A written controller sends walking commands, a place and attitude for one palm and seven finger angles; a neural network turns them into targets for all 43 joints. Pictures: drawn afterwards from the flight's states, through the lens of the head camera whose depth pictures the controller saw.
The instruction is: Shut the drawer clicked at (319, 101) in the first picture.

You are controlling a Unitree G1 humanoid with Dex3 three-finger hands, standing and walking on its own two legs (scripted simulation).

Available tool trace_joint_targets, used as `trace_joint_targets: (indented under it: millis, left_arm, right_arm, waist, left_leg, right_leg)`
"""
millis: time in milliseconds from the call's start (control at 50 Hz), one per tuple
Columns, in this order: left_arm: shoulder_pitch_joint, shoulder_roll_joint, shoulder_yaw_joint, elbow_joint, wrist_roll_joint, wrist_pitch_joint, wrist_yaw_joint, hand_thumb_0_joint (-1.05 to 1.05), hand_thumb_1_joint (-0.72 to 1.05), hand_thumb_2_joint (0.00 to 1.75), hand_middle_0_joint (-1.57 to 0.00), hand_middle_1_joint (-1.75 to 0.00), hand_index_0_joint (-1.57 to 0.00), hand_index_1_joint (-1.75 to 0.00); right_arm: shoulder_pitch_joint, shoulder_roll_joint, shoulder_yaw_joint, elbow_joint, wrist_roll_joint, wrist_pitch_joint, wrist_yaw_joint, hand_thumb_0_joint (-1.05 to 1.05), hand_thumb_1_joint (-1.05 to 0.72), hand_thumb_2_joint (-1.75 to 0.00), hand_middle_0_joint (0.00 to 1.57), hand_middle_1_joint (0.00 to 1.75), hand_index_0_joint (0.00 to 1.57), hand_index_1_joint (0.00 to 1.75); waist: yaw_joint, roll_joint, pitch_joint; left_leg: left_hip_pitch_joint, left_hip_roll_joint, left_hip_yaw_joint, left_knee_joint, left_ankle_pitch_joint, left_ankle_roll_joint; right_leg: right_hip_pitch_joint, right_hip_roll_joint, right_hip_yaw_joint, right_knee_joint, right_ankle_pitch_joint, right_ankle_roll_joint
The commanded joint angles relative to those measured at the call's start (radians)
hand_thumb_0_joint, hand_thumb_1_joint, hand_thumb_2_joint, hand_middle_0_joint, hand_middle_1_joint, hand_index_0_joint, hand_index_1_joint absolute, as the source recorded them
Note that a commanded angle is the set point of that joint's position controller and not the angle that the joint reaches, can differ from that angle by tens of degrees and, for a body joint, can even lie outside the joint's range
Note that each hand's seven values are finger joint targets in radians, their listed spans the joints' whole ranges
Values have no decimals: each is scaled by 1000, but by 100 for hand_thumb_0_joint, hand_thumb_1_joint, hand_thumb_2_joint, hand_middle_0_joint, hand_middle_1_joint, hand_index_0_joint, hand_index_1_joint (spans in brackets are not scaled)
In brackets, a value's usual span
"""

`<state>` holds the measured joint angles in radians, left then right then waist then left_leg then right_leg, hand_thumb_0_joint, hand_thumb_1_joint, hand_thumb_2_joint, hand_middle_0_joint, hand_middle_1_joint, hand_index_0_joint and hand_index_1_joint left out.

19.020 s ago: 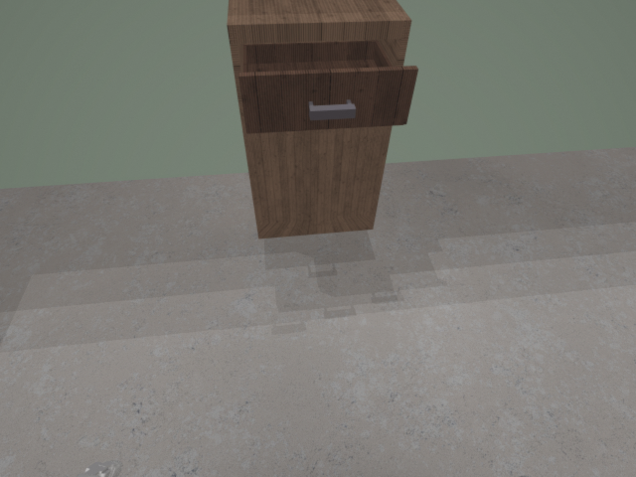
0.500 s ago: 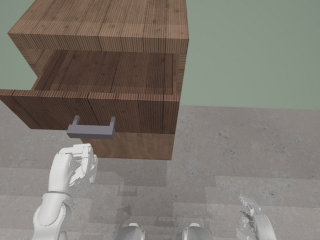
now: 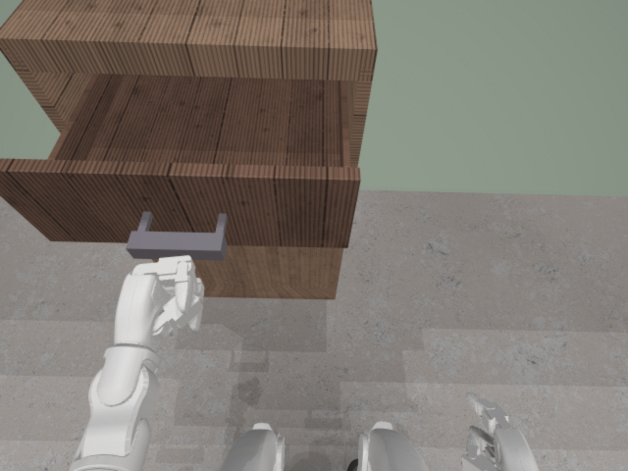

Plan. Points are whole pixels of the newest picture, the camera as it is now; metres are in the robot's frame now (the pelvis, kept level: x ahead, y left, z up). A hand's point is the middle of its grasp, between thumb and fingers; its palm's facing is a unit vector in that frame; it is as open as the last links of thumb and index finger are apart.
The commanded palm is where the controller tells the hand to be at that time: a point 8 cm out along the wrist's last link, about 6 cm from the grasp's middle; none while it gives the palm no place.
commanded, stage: bring the fist close to the handle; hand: left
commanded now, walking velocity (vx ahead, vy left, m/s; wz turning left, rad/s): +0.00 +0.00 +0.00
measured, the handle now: (181, 232) +0.40 +0.19 +0.04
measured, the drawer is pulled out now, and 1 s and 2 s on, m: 0.18 0.11 0.00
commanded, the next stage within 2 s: push the drawer shut in 0.12 s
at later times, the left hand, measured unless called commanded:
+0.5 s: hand (200, 288) +0.33 +0.16 +0.03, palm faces +0.00 -1.00 -0.05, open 3.2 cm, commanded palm +0.32 +0.21 +0.04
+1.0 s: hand (207, 242) +0.39 +0.16 +0.03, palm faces +0.01 -1.00 -0.04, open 3.2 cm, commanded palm +0.37 +0.21 +0.04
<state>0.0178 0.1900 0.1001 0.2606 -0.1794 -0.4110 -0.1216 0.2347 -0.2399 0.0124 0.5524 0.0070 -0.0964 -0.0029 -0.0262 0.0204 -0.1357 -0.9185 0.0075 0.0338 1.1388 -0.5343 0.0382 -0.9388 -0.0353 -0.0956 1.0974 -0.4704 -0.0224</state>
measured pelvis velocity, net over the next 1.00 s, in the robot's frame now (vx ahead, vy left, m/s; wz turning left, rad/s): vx -0.01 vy -0.01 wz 0.00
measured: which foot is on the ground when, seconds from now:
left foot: down 0.00-1.00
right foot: down 0.00-1.00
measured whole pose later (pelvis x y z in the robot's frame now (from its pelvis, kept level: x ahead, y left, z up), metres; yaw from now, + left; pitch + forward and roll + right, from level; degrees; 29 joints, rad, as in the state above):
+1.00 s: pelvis -0.01 -0.01 +0.00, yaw +0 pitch +19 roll -1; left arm -0.38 0.26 0.20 0.66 -0.16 -0.45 -0.13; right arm 0.27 -0.25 0.01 0.62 0.01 -0.05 -0.01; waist -0.07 0.01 -0.13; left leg -0.96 0.02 0.03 1.14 -0.52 0.03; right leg -0.98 -0.03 -0.10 1.09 -0.45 -0.03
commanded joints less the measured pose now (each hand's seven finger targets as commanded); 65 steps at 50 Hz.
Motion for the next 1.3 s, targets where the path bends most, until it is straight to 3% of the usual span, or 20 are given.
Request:
trace_joint_targets:
  millis: [0, 140, 200, 260, 300, 400, 460, 540, 720, 800, 860, 880, 980, 1040, 1120, 1140, 1160, 1220, 1260, 1280]
  left_arm:
    - [-169, 92, 30, -215, 1, -81, 17, 0, 90, 90, -140, -160, -140, -160]
    - [-115, 102, 41, -236, 0, -82, 23, 0, 90, 90, -140, -160, -140, -160]
    - [-94, 67, 3, -258, 3, -78, 20, 0, 90, 90, -140, -160, -140, -160]
    - [-143, 105, 31, -229, 8, -77, 31, 0, 90, 90, -140, -160, -140, -160]
    - [-242, 94, 16, -208, 17, -83, 33, 0, 90, 90, -140, -160, -140, -160]
    - [-281, 125, 55, -176, 9, -84, 24, 0, 90, 90, -140, -160, -140, -160]
    - [-303, 135, 66, -133, -1, -70, 12, 0, 90, 90, -140, -160, -140, -160]
    - [-460, 141, 68, -84, -4, -74, 12, 0, 90, 90, -140, -160, -140, -160]
    - [-597, 196, 120, 42, -4, -87, -3, 0, 90, 90, -140, -160, -140, -160]
    - [-663, 187, 111, 104, -3, -87, -1, 0, 90, 90, -140, -160, -140, -160]
    - [-682, 239, 154, 150, 5, -97, 2, 0, 90, 90, -140, -160, -140, -160]
    - [-705, 226, 145, 169, 6, -99, 1, 0, 90, 90, -140, -160, -140, -160]
    - [-757, 251, 169, 201, 12, -118, 0, 0, 90, 90, -140, -160, -140, -160]
    - [-814, 227, 148, 238, 13, -129, 1, 0, 90, 90, -140, -160, -140, -160]
    - [-895, 254, 169, 306, 23, -140, 7, 0, 90, 90, -140, -160, -140, -160]
    - [-907, 289, 198, 317, 28, -143, 10, 0, 90, 90, -140, -160, -140, -160]
    - [-929, 296, 195, 314, 33, -149, 9, 0, 90, 90, -140, -160, -140, -160]
    - [-984, 260, 170, 373, 36, -150, 5, 0, 90, 90, -140, -160, -140, -160]
    - [-1036, 290, 187, 406, 37, -154, 4, 0, 90, 90, -140, -160, -140, -160]
    - [-1042, 316, 212, 423, 42, -155, 3, 0, 90, 90, -140, -160, -140, -160]
  right_arm:
    - [-19, -144, -57, -137, 3, -38, -12, 0, -90, -90, 20, 30, 20, 30]
    - [-16, -141, -59, -140, 3, -28, -9, 0, -90, -90, 20, 30, 20, 30]
    - [-19, -136, -58, -149, 4, -23, -6, 0, -90, -90, 20, 30, 20, 30]
    - [-14, -143, -57, -135, 2, -18, -11, 0, -90, -90, 20, 30, 20, 30]
    - [-18, -142, -54, -124, 2, -17, -15, 0, -90, -90, 20, 30, 20, 30]
    - [-12, -141, -55, -116, 2, -16, -18, 0, -90, -90, 20, 30, 20, 30]
    - [-4, -145, -53, -110, 5, -11, -19, 0, -90, -90, 20, 30, 20, 30]
    - [-5, -145, -49, -85, 8, -11, -27, 0, -90, -90, 20, 30, 20, 30]
    - [28, -153, -50, -56, 8, -9, -31, 0, -90, -90, 20, 30, 20, 30]
    - [44, -155, -48, -47, 7, -3, -26, 0, -90, -90, 20, 30, 20, 30]
    - [59, -164, -51, -46, 4, 4, -24, 0, -90, -90, 20, 30, 20, 30]
    - [63, -161, -49, -41, 4, 6, -23, 0, -90, -90, 20, 30, 20, 30]
    - [84, -164, -53, -32, -2, 16, -17, 0, -90, -90, 20, 30, 20, 30]
    - [88, -163, -51, -26, 0, 22, -13, 0, -90, -90, 20, 30, 20, 30]
    - [103, -168, -52, -10, -3, 29, -15, 0, -90, -90, 20, 30, 20, 30]
    - [109, -173, -54, -7, -6, 31, -15, 0, -90, -90, 20, 30, 20, 30]
    - [112, -174, -53, -8, -8, 32, -16, 0, -90, -90, 20, 30, 20, 30]
    - [122, -170, -52, 3, -9, 38, -13, 0, -90, -90, 20, 30, 20, 30]
    - [133, -177, -50, 10, -11, 41, -13, 0, -90, -90, 20, 30, 20, 30]
    - [140, -178, -50, 13, -13, 44, -11, 0, -90, -90, 20, 30, 20, 30]
  waist:
    - [-12, 3, -305]
    - [5, 15, -344]
    - [0, 19, -335]
    - [-17, -27, -299]
    - [-34, 3, -286]
    - [-12, 23, -368]
    - [-22, -3, -359]
    - [-46, 9, -325]
    - [-45, 22, -393]
    - [-63, 18, -373]
    - [-52, 10, -381]
    - [-63, 6, -377]
    - [-58, 39, -411]
    - [-74, 22, -378]
    - [-90, 18, -372]
    - [-81, 18, -392]
    - [-85, 48, -407]
    - [-102, 47, -411]
    - [-111, 47, -403]
    - [-100, 56, -423]
  left_leg:
    - [165, 0, -76, -177, 264, -27]
    - [190, 1, -76, -175, 338, -33]
    - [199, 1, -73, -175, 358, -33]
    - [157, 2, -76, -164, 317, -27]
    - [154, 1, -78, -157, 276, -28]
    - [174, -6, -68, -152, 325, -27]
    - [162, -4, -69, -151, 332, -25]
    - [143, -6, -67, -149, 251, -23]
    - [144, -8, -61, -151, 260, -23]
    - [137, -6, -64, -156, 252, -22]
    - [119, -7, -62, -159, 247, -21]
    - [122, -7, -60, -159, 249, -20]
    - [148, -5, -59, -158, 295, -24]
    - [131, -5, -59, -165, 257, -23]
    - [124, -3, -62, -158, 242, -21]
    - [117, -4, -61, -155, 236, -21]
    - [130, -4, -64, -153, 250, -21]
    - [154, -2, -70, -148, 261, -23]
    - [142, -1, -75, -146, 256, -20]
    - [141, -2, -72, -143, 261, -21]
  right_leg:
    - [205, 31, 49, -124, 176, -5]
    - [238, 30, 45, -111, 241, -8]
    - [239, 29, 44, -113, 260, -7]
    - [225, 31, 47, -117, 238, -5]
    - [183, 29, 48, -113, 199, -3]
    - [245, 27, 63, -110, 258, -7]
    - [253, 29, 62, -117, 272, -5]
    - [214, 27, 70, -134, 198, 0]
    - [247, 27, 83, -137, 215, -1]
    - [226, 32, 79, -141, 206, 1]
    - [243, 33, 83, -139, 203, -2]
    - [238, 34, 83, -141, 212, 1]
    - [239, 36, 83, -132, 251, -2]
    - [220, 35, 80, -143, 214, -1]
    - [192, 36, 82, -141, 196, 1]
    - [204, 36, 87, -138, 191, 1]
    - [191, 37, 83, -129, 199, -1]
    - [161, 39, 78, -129, 197, 0]
    - [149, 40, 78, -127, 192, 0]
    - [162, 40, 81, -124, 197, -1]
